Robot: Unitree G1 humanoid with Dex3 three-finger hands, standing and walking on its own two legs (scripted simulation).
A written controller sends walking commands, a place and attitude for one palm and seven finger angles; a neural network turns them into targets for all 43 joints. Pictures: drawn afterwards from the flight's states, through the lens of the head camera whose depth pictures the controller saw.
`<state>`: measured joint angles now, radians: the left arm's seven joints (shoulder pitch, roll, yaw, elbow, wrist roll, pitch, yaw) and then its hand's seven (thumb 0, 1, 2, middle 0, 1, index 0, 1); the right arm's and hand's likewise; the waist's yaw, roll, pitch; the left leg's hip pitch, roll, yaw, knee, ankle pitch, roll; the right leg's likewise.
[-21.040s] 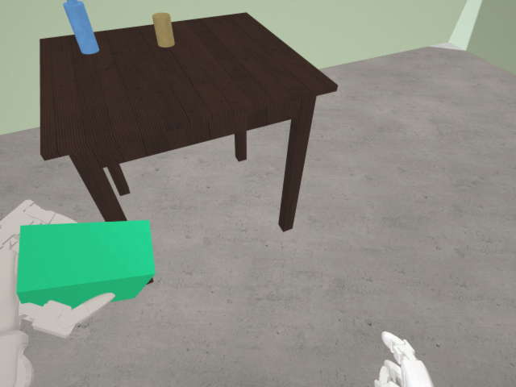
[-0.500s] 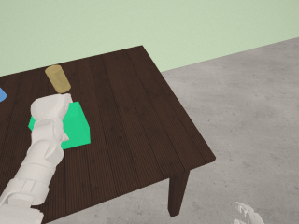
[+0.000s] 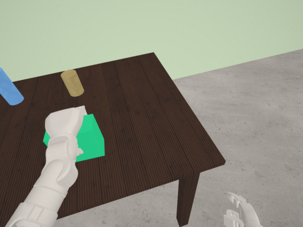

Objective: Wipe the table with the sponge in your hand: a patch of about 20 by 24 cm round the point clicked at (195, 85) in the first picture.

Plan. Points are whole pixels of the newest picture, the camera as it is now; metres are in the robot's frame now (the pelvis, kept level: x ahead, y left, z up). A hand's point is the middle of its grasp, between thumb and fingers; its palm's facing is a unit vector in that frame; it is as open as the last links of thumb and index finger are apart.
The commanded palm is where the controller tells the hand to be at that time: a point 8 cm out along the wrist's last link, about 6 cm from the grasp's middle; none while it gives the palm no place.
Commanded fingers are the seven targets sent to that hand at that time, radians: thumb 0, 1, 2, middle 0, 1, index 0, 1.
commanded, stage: wipe back along the middle lane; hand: left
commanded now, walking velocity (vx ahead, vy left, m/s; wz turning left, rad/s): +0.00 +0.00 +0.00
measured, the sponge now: (80, 144) +0.33 +0.25 +0.04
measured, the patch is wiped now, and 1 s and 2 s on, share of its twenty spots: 0.75 1.00 1.00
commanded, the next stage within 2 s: slide across to the third lane in 0.60 s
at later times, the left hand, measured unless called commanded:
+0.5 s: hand (74, 150) +0.27 +0.23 +0.09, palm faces +0.07 -0.05 -1.00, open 10.4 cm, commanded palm +0.23 +0.22 +0.12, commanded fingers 0.00 0.10 1.30 -1.20 -1.60 -1.20 -1.60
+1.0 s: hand (76, 159) +0.25 +0.22 +0.09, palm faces +0.04 -0.06 -1.00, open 10.4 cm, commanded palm +0.22 +0.19 +0.14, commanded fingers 0.00 0.10 1.30 -1.20 -1.60 -1.20 -1.60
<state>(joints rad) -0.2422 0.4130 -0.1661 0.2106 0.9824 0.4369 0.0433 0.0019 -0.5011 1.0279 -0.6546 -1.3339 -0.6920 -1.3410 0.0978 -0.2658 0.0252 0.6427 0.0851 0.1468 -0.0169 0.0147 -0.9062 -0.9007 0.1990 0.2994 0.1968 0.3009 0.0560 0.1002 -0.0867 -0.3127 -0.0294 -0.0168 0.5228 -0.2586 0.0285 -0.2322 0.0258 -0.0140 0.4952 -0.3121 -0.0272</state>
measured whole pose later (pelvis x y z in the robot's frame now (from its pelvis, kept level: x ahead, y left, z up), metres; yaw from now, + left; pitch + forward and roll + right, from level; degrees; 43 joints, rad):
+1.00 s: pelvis -0.02 -0.02 +0.00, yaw -1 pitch -1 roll +0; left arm 0.01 0.41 -0.22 -0.08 0.98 0.48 0.02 -0.01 -0.50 1.03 -0.65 -1.34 -0.69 -1.34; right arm 0.06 -0.28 0.01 0.65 0.07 0.08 -0.03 0.02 -0.91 -0.90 0.20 0.30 0.19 0.30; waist 0.09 0.12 -0.05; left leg -0.25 -0.01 -0.01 0.51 -0.24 0.00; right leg -0.20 0.04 -0.01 0.52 -0.31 -0.05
